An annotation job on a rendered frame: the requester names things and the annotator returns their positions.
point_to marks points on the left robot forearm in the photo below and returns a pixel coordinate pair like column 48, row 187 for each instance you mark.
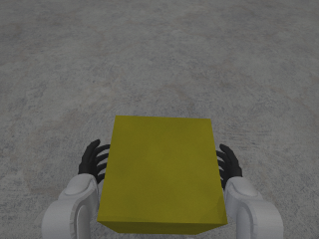
column 69, row 217

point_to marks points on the right robot forearm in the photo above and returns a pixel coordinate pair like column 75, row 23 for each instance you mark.
column 255, row 217

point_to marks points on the robot right hand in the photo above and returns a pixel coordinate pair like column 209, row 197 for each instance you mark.
column 230, row 165

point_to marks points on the carton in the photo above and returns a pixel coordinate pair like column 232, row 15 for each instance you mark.
column 162, row 177

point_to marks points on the robot left hand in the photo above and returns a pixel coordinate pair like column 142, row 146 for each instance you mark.
column 90, row 160

